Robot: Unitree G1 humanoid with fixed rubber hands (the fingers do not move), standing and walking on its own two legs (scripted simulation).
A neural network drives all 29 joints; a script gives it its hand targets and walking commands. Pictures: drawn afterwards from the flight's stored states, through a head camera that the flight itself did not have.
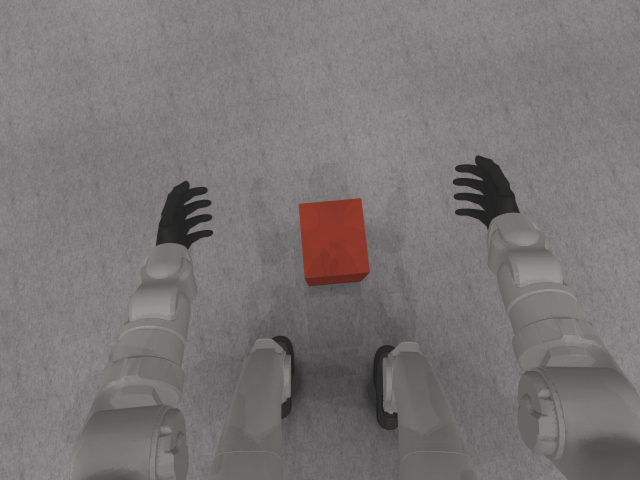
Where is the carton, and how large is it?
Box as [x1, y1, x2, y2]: [299, 198, 369, 285]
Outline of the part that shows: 360,198 299,204 304,275 308,285 359,281 369,272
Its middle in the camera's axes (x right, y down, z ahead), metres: +0.03 +0.02 +0.97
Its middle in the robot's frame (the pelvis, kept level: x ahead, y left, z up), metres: +0.45 +0.00 -0.57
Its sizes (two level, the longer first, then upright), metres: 0.171 0.144 0.222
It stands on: the floor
